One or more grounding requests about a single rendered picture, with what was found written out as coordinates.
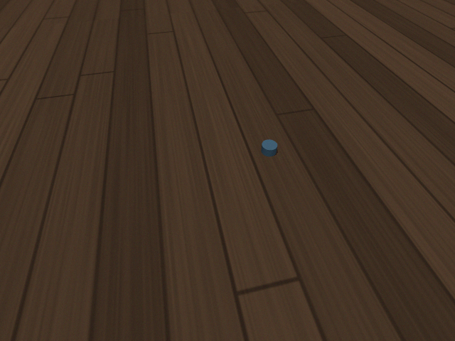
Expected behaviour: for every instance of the tin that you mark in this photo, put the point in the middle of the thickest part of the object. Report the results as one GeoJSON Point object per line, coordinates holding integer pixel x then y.
{"type": "Point", "coordinates": [269, 147]}

